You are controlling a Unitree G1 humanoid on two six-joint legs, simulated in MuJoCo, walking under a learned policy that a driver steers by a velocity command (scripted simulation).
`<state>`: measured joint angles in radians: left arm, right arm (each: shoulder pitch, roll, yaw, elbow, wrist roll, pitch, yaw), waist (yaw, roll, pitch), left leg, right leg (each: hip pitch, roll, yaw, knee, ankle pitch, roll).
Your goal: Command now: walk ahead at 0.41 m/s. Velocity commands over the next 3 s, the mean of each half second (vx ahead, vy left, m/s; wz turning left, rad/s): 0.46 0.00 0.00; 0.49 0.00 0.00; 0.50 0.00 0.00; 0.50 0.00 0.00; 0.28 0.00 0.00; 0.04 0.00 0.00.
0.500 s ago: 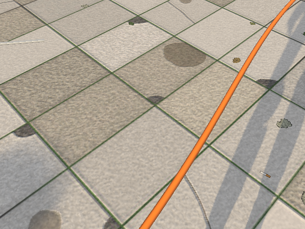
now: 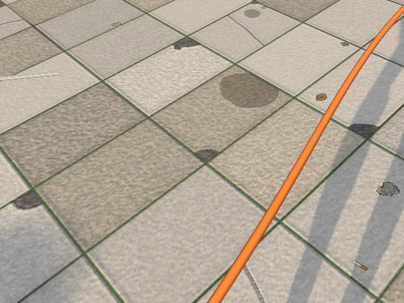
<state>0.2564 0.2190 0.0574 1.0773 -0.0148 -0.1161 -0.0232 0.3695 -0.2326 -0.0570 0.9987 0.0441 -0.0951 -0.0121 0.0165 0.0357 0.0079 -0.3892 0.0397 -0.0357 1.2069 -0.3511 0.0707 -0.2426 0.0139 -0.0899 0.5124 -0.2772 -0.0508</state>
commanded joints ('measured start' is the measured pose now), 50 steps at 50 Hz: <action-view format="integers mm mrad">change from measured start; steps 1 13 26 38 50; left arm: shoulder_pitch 25 225 51 -207 206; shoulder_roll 70 136 133 75 332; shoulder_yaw -10 -1 6 12 92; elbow -29 -20 -128 -219 -150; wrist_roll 14 5 -17 5 20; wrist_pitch -5 22 -18 25 8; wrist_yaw -7 41 37 28 4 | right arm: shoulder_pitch -14 -437 -170 -24 89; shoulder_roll -75 -27 -104 -146 -46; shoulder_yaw -28 -2 -25 -26 2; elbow -69 -213 -126 -53 -56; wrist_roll -9 -15 -44 -36 -45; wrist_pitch -12 -7 -31 -18 11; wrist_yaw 0 40 55 8 7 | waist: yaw -20 61 -48 -56 95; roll -104 -83 -25 15 -209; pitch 71 141 -95 53 -335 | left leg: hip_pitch -275 -358 329 244 -68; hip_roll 113 62 246 143 -15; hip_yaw -29 66 -320 -26 97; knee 7 -574 -966 -1115 -111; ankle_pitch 154 426 283 333 300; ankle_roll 26 -41 173 138 -33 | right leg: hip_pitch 119 238 -392 -444 561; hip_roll -243 -237 -133 -147 -340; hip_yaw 307 123 176 103 501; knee -381 -416 798 189 -21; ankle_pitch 38 304 -40 391 150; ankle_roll -115 -134 -19 40 -236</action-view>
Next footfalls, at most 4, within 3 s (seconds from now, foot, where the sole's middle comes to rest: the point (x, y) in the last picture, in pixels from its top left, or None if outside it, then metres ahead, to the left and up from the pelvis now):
0.40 left None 0.42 0.15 -0.77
0.98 right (248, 242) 0.73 -0.09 -0.77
1.54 left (187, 172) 1.05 0.14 -0.77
2.10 right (241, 120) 1.36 -0.10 -0.77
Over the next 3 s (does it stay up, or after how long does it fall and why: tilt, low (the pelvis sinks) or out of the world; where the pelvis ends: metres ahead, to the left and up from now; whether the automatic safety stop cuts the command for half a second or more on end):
stays up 1.36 0.01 0.00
